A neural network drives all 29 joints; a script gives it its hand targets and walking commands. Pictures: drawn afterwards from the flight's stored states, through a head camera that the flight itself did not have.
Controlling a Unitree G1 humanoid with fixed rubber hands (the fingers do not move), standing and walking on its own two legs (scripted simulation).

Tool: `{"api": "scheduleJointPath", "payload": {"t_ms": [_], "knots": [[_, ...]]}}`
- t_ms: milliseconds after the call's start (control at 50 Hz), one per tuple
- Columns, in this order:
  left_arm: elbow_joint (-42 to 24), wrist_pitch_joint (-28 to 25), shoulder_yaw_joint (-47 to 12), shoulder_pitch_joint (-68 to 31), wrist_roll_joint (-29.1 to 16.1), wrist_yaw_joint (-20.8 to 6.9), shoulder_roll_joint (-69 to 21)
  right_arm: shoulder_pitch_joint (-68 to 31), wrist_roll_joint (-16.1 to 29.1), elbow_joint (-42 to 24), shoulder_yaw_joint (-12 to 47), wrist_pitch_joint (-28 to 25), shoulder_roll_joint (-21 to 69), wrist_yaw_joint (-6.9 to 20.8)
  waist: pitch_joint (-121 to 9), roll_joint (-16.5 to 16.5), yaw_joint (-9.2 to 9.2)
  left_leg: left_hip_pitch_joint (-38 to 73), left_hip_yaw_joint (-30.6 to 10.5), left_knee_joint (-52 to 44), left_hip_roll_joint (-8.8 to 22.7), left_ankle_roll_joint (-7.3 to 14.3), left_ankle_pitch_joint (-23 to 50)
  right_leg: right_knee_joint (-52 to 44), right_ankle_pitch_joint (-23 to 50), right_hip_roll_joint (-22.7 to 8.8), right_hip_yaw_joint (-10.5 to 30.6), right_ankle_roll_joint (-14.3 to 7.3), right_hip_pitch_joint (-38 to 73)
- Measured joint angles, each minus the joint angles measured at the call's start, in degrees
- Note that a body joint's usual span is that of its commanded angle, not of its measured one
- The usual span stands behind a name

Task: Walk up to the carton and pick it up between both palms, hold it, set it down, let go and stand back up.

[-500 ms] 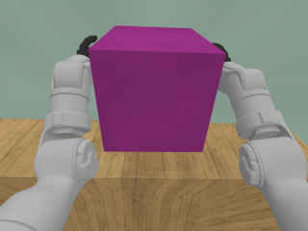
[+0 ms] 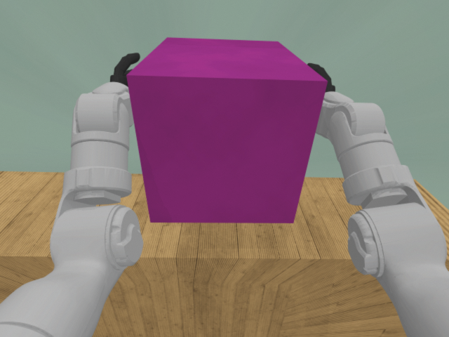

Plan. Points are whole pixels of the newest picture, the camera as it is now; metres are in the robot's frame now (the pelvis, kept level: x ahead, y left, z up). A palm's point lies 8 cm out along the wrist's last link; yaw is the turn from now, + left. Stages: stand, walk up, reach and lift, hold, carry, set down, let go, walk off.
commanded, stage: hold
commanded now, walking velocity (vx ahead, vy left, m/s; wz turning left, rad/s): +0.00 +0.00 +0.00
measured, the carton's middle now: (223, 119) +0.41 +0.01 +0.29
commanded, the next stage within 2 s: none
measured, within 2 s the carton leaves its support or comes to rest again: neither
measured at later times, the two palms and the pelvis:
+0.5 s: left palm (118, 93) +0.37 +0.17 +0.34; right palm (321, 100) +0.36 -0.15 +0.34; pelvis +0.00 +0.00 +0.00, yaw +0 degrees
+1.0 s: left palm (123, 95) +0.37 +0.17 +0.34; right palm (323, 102) +0.36 -0.15 +0.34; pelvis +0.00 +0.00 +0.00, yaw +0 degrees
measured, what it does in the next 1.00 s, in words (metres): stands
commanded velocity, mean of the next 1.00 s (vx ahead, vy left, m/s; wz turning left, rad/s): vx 0.00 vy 0.00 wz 0.00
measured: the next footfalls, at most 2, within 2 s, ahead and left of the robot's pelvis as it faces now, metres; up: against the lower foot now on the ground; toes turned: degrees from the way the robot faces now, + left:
none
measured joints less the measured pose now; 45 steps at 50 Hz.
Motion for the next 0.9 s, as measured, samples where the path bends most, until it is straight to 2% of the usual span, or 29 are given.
{"api": "scheduleJointPath", "payload": {"t_ms": [240, 400, 720, 900], "knots": [[0.0, 0.0, -0.3, -0.5, 0.1, -0.3, 0.3, -0.1, 0.1, -0.5, -0.7, 0.0, 0.1, -0.3, 0.2, 0.0, -0.14, 0.1, -0.2, 0.2, -0.1, 0.0, 0.0, -0.1, 0.2, -0.1, -0.2, 0.1, 0.3], [3.0, -0.6, 1.0, -1.9, 1.0, -0.4, 0.0, -1.8, -0.7, 2.2, -1.1, 0.3, -0.1, 0.2, -0.4, -0.1, 0.49, 0.4, 0.4, -0.2, -0.2, 0.2, 0.1, 0.1, 0.0, -0.1, 0.4, 0.1, 0.1], [-0.4, 0.6, -0.5, -0.3, 0.6, -0.4, 0.3, -0.6, 0.2, 0.7, -0.3, -0.2, 0.0, 0.1, -0.1, -0.5, -0.07, 0.4, 0.0, 0.2, -0.2, 0.1, -0.1, -0.1, 0.0, -0.1, 0.1, 0.2, 0.5], [1.5, 0.0, 0.0, -0.9, 1.2, -0.2, -0.3, -1.4, -0.6, 2.3, -0.9, 0.1, -0.3, 0.7, -0.2, -0.3, 0.17, 0.5, 0.5, -0.2, -0.2, 0.2, 0.0, 0.1, 0.0, -0.2, 0.5, 0.2, 0.2]]}}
